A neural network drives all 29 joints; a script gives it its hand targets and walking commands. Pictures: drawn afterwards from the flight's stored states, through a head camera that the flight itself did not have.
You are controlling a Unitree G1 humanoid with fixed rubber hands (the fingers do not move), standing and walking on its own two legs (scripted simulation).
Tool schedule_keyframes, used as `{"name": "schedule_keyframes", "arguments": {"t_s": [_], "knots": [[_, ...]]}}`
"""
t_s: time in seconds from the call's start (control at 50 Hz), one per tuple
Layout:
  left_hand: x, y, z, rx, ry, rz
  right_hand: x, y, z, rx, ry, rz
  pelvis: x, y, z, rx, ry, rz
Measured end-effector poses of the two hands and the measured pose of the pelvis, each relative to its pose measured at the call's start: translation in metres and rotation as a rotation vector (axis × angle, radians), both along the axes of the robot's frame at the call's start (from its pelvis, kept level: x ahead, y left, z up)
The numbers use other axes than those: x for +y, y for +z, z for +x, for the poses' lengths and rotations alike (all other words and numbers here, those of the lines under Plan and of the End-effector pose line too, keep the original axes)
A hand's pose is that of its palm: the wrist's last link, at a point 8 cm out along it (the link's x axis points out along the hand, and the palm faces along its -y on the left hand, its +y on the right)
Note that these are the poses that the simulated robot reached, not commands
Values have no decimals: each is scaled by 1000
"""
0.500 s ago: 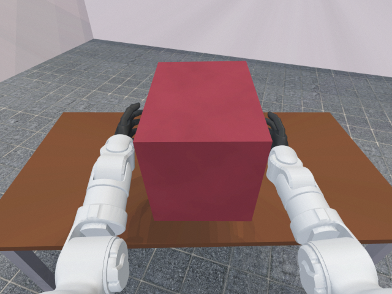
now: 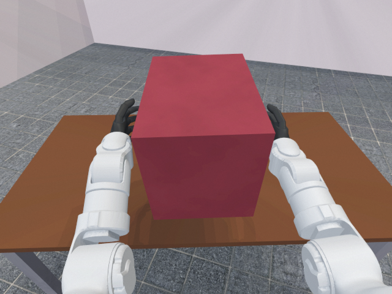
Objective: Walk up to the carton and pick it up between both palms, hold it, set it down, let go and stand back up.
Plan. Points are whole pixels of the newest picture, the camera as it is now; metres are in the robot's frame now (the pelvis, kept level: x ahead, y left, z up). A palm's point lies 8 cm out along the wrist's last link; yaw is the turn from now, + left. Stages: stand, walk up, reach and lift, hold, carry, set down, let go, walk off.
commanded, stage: reach and lift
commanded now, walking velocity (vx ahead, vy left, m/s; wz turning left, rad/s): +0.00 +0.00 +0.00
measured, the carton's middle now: (200, 132) +0.46 -0.03 +0.13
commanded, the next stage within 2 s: hold in 1.02 s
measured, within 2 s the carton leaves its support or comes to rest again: neither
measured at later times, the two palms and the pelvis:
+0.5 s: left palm (116, 132) +0.38 +0.15 +0.20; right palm (277, 134) +0.37 -0.17 +0.18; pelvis +0.01 +0.00 +0.00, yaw +0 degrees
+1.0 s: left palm (111, 129) +0.37 +0.15 +0.22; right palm (279, 128) +0.36 -0.17 +0.20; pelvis +0.00 +0.00 +0.00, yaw +0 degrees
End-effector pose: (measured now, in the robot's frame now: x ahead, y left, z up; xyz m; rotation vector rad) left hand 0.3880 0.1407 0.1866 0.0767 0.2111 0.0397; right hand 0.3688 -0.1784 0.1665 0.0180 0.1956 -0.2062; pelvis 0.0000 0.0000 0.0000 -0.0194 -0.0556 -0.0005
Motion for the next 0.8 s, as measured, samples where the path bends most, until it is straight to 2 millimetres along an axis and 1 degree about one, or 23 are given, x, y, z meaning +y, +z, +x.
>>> {"name": "schedule_keyframes", "arguments": {"t_s": [0.16, 0.4, 0.58, 0.8], "knots": [[3, 1, -2, -3, 8, -9, 3, 4, 1, -3, 7, 0, 0, 0, 3, -7, 4, -2], [6, 9, -5, -18, 13, -7, 5, 12, 0, -16, 12, 4, 3, 0, 6, -14, -1, -3], [5, 17, -6, -20, 19, -9, 5, 20, 1, -19, 15, 12, 3, 0, 5, -15, -5, -3], [7, 23, -13, -26, 34, -23, 6, 29, -2, -25, 29, 7, 0, 0, 2, -23, -7, -4]]}}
